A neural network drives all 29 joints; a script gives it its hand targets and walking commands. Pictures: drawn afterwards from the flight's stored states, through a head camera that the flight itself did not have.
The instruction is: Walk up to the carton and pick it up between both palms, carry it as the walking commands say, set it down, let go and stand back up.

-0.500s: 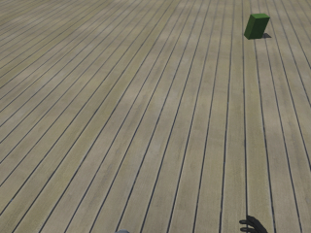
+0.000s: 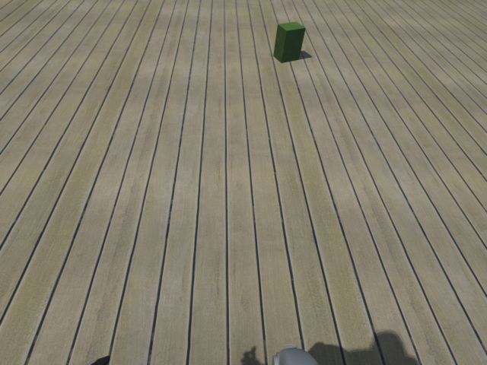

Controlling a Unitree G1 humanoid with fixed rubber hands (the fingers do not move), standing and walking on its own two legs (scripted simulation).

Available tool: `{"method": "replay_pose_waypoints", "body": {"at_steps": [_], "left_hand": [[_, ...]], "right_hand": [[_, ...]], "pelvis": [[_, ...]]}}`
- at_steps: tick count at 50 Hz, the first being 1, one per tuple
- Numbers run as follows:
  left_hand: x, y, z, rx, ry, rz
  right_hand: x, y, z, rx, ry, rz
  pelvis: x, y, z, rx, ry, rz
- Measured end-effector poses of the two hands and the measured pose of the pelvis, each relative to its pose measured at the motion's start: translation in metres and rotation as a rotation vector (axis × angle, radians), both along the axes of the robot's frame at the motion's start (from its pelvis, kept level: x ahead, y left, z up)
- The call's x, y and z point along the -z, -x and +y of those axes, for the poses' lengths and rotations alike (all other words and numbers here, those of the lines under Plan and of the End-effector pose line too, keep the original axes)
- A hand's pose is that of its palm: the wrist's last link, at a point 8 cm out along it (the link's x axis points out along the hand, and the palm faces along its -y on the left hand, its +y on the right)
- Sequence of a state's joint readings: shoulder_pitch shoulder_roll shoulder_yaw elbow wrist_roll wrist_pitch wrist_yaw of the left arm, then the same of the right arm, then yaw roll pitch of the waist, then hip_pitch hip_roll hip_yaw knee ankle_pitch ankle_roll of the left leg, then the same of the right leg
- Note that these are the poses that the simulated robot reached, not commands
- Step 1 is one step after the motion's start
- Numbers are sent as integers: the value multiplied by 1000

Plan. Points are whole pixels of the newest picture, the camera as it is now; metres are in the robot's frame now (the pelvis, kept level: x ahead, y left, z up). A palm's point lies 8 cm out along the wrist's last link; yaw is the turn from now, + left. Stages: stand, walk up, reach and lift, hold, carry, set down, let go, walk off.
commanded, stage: walk up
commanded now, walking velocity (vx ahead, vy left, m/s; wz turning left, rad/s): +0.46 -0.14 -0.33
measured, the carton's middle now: (288, 42) +2.73 -0.57 -0.64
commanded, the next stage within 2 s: none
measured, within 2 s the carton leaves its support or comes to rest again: neither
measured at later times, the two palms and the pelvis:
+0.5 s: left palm (150, 340) +0.22 +0.16 -0.11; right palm (385, 255) +0.38 -0.34 -0.11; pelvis +0.25 -0.09 +0.00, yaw -5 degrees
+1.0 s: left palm (179, 180) +0.62 +0.14 -0.14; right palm (377, 242) +0.40 -0.33 -0.11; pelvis +0.50 -0.08 +0.01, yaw -8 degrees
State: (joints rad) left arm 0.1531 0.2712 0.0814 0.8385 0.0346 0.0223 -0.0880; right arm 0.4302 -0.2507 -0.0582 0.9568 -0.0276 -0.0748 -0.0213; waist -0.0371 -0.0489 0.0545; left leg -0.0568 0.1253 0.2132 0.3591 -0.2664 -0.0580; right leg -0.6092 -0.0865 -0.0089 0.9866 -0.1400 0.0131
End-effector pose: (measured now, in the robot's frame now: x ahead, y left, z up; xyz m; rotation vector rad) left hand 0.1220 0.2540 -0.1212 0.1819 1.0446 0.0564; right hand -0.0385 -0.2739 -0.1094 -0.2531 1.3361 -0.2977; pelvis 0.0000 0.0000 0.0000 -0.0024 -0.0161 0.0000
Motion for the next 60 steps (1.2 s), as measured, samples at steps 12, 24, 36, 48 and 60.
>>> {"method": "replay_pose_waypoints", "body": {"at_steps": [12,24,36,48,60], "left_hand": [[-6,-186,-94,130,-96,-123],[-9,-95,-96,-117,-102,285],[33,-178,-78,-162,-33,467],[18,-454,-93,77,9,162],[5,-659,-206,201,-15,-78]], "right_hand": [[53,-109,-47,81,-139,18],[8,-395,-64,-115,-174,-348],[1,-599,-24,-201,-104,-498],[-1,-453,-52,145,-46,14],[35,-495,-108,225,-145,161]], "pelvis": [[25,-126,-74,51,-23,44],[-4,-240,-91,90,-29,10],[24,-382,-60,130,-7,37],[-6,-486,-74,132,29,2],[18,-592,-159,134,-11,37]]}}
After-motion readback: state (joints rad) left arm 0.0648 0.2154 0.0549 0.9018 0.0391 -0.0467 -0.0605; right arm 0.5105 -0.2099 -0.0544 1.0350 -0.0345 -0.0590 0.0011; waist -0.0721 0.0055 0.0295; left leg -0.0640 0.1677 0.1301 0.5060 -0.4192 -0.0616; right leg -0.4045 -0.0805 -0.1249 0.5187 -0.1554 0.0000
